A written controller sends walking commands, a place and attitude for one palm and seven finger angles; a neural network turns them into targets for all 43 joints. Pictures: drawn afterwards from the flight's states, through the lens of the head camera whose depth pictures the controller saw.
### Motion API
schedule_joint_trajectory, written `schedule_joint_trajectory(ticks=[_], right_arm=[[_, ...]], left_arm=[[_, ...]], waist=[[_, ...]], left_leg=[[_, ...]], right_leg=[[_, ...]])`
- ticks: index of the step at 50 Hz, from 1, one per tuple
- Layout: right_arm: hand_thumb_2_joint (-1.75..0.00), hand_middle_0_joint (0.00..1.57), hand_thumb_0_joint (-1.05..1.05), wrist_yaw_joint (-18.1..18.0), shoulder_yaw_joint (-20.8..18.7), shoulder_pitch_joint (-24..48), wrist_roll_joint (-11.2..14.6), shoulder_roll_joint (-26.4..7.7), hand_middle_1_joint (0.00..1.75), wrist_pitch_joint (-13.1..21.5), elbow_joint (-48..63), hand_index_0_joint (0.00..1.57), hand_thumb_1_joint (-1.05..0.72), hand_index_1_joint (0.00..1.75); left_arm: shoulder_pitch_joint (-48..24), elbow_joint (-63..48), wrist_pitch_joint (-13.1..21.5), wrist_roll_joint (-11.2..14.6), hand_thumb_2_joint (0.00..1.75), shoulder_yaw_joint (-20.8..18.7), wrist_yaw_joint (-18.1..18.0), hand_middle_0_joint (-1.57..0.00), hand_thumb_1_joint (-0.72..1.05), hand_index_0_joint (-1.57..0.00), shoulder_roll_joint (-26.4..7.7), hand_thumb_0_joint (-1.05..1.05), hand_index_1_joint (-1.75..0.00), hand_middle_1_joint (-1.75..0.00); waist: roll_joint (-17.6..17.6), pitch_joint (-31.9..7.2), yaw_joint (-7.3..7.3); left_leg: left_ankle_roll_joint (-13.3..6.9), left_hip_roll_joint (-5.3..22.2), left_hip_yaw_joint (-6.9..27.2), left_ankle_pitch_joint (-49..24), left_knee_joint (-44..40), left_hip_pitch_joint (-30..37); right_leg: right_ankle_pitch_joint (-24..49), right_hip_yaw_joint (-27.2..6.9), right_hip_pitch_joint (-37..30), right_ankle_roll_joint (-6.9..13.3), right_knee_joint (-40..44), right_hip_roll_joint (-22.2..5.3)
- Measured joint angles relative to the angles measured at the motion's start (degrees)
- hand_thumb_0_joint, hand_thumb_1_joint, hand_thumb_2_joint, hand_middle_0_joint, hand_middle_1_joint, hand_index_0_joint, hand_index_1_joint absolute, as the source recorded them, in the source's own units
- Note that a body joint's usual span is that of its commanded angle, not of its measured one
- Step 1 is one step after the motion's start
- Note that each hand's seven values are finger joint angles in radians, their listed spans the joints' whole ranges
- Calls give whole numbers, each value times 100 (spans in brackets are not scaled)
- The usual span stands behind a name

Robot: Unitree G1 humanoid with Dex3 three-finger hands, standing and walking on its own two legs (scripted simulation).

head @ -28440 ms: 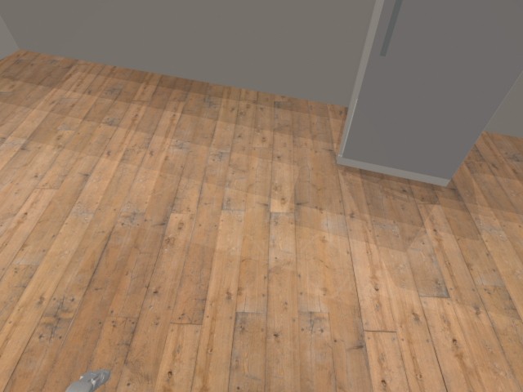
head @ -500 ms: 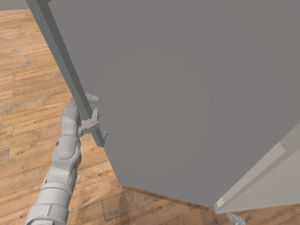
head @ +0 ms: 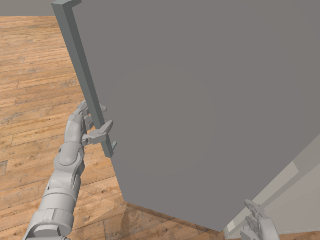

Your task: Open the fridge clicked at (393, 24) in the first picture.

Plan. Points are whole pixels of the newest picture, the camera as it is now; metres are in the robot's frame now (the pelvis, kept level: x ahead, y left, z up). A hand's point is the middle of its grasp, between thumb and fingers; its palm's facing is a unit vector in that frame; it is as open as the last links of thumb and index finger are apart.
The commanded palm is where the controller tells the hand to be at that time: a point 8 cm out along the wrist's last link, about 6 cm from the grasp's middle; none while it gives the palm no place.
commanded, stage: loosen the grip on the handle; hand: left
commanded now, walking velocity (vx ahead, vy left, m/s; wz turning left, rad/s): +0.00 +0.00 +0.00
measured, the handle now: (97, 100) +0.41 +0.18 +0.14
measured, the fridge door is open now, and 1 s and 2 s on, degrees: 69 69 69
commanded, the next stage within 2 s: slip the hand off the handle in 0.40 s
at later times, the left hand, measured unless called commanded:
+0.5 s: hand (98, 134) +0.36 +0.18 +0.07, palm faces +0.12 -0.98 -0.18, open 14.0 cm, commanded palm +0.33 +0.25 +0.08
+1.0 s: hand (74, 136) +0.36 +0.25 +0.06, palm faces +0.15 -0.97 -0.20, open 14.7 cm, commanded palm +0.33 +0.31 +0.08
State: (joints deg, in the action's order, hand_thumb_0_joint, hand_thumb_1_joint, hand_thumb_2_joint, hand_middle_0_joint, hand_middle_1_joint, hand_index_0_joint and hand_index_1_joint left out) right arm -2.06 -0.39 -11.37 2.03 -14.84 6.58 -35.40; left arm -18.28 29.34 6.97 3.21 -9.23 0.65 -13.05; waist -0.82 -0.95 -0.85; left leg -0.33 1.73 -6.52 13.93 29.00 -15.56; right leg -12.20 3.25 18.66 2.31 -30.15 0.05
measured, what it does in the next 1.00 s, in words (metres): stands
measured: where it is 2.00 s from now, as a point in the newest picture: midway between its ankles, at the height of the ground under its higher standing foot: outside the picture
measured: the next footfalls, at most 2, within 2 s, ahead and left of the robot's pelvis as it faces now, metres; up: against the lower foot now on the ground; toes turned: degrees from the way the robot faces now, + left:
none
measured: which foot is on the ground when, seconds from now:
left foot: down 0.00-1.00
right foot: down 0.00-1.00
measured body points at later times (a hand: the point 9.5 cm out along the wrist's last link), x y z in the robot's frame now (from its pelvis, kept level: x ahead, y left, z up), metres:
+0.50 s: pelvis +0.01 +0.01 -0.01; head +0.03 +0.00 +0.44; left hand +0.35 +0.24 +0.08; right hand +0.15 -0.23 -0.11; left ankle +0.01 +0.11 -0.73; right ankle +0.04 -0.09 -0.73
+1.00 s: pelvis +0.02 +0.02 -0.01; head +0.05 +0.02 +0.43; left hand +0.35 +0.30 +0.07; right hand +0.17 -0.22 -0.11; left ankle +0.01 +0.11 -0.73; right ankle +0.04 -0.09 -0.73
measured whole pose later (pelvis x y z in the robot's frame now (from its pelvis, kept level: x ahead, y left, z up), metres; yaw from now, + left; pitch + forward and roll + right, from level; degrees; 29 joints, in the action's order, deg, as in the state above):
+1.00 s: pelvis +0.02 +0.02 -0.01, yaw +2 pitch +6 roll -1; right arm -3.6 1.0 -14.4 2.5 -14.7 6.2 -36.6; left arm -13.8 28.4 13.6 5.1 -12.0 6.0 -18.7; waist 1.0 -3.3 0.0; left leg -2.2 0.8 -5.1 20.1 39.3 -25.2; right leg -17.3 4.3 26.5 0.4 -38.0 -1.5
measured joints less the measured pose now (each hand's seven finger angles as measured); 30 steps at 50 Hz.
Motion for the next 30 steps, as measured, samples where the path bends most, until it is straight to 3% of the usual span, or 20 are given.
schedule_joint_trajectory(ticks=[5, 9, 13, 23, 27, 30], right_arm=[[-89, 20, 1, -3, 32, -169, 29, -63, 30, 85, 44, 20, -91, 30], [-89, 20, 1, -65, 128, -324, 69, -12, 30, 121, -80, 20, -91, 30], [-89, 20, 1, -106, 221, -382, 66, 53, 30, 124, -207, 20, -91, 30], [-89, 21, 1, -80, 149, -435, -4, 70, 30, 183, -316, 20, -91, 30], [-89, 21, 1, -70, 133, -357, -18, 56, 30, 153, -281, 20, -91, 30], [-89, 21, 1, -88, 157, -249, -15, 63, 30, 57, -213, 20, -91, 30]], left_arm=[[63, 66, 377, -237, 51, 223, -293, -38, 9, -41, -64, -2, -139, -133], [51, 87, 537, -110, 37, 363, -273, -39, -20, -40, -113, -1, -136, -133], [-25, 181, 502, -100, 28, 363, -225, -37, -38, -37, -172, -1, -132, -130], [376, -251, 575, 43, 21, 338, -183, -29, -53, -36, -79, -1, -124, -119], [461, -299, 623, -65, 20, 348, -217, -28, -54, -34, -13, -2, -121, -117], [417, -155, 587, -139, 20, 192, -189, -27, -54, -33, -146, -2, -120, -116]], waist=[[87, -70, -24], [89, -42, 29], [88, 2, 13], [205, -108, 30], [189, -165, 47], [134, -157, 24]], left_leg=[[-36, -18, 25, 109, 305, -286], [-44, -12, 60, 147, 408, -403], [-41, -4, 91, 178, 474, -507], [-88, -38, 81, 341, 569, -581], [-105, -59, 84, 411, 647, -624], [-114, -64, 79, 451, 714, -678]], right_leg=[[-126, 19, 280, -11, -314, -42], [-156, 50, 369, -11, -384, -43], [-171, 77, 443, -11, -402, -38], [-301, 57, 498, -84, -461, -74], [-373, 56, 540, -107, -543, -100], [-419, 49, 602, -113, -624, -110]])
